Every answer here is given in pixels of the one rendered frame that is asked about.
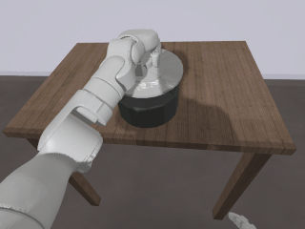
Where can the lid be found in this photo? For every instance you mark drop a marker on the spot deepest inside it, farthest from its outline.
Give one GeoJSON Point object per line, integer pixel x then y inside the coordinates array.
{"type": "Point", "coordinates": [158, 81]}

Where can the pot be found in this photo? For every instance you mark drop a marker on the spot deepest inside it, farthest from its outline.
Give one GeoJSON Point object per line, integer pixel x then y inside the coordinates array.
{"type": "Point", "coordinates": [149, 112]}

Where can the left robot hand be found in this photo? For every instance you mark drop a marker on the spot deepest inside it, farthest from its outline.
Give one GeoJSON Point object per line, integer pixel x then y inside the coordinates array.
{"type": "Point", "coordinates": [151, 43]}

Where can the right robot hand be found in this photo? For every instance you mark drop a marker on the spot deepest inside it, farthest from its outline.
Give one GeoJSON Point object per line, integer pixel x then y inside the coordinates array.
{"type": "Point", "coordinates": [240, 221]}

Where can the robot left upper arm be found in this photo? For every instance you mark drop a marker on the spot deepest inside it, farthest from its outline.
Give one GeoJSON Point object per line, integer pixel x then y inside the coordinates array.
{"type": "Point", "coordinates": [30, 197]}

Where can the table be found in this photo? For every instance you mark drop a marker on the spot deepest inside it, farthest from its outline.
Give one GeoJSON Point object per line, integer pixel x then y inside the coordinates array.
{"type": "Point", "coordinates": [224, 105]}

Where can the left robot forearm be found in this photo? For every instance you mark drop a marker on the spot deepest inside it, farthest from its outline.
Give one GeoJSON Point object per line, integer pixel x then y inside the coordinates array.
{"type": "Point", "coordinates": [96, 101]}

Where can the knob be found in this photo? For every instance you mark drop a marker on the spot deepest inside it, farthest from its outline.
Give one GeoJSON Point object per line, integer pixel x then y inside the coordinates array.
{"type": "Point", "coordinates": [147, 61]}

